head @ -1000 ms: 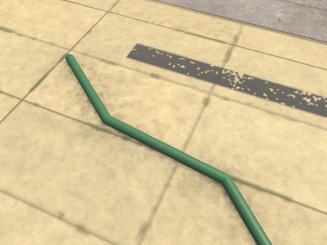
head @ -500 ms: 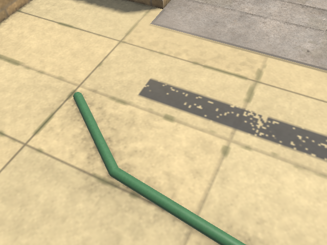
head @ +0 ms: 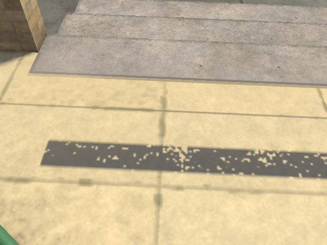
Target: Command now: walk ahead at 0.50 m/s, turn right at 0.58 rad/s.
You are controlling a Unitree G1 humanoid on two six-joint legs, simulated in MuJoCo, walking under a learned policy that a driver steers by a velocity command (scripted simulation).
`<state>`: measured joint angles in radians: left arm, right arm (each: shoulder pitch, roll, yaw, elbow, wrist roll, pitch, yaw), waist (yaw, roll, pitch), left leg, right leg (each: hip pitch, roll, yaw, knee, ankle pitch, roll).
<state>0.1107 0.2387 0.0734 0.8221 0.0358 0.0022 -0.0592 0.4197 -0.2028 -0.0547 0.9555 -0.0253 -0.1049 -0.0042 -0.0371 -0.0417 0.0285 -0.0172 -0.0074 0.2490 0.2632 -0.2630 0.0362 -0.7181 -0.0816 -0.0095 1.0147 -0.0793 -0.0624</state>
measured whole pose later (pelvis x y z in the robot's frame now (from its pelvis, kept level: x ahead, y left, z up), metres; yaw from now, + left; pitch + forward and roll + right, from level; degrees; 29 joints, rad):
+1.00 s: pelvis +0.42 -0.10 +0.00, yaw -19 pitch -1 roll +1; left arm 0.16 0.18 0.00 0.93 0.01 -0.08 0.01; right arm 0.29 -0.21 -0.04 0.99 -0.01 -0.03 -0.02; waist -0.03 0.03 0.08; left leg -0.27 -0.02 -0.03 0.86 -0.47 0.00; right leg -0.29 0.04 -0.02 0.42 -0.11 -0.05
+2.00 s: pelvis +0.54 -0.16 -0.01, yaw -18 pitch +0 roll +0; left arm 0.30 0.20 0.06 1.01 0.02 -0.10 0.00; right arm 0.42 -0.20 -0.04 1.11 -0.02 -0.05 -0.01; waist 0.00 0.03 -0.01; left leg -0.20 0.00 -0.03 0.82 -0.43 0.06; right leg -0.19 0.06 -0.07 0.50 -0.31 -0.09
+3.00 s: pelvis +1.05 -0.35 -0.02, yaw -12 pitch +1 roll +0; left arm 0.03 0.19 0.04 0.85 0.04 -0.09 -0.01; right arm 0.44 -0.19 -0.04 1.04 0.00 -0.07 -0.01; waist -0.07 0.01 0.07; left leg -0.16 -0.04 -0.02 0.96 -0.45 0.09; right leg -0.42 -0.01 -0.10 0.56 -0.15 -0.07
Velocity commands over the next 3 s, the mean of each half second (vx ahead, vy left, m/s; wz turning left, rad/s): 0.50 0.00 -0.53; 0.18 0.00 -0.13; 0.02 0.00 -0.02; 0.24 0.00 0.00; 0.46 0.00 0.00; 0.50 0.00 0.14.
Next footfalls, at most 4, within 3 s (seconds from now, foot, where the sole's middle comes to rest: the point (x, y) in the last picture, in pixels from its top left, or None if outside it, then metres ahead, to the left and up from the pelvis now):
0.02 right None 0.17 -0.13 -0.75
0.44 left None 0.38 0.06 -0.75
0.88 right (213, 240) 0.50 -0.20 -0.78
1.14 left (161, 239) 0.51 0.00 -0.78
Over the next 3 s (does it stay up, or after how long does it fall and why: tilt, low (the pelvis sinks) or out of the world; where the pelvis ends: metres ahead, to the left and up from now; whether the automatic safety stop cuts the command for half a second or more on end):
stays up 1.05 -0.35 -0.02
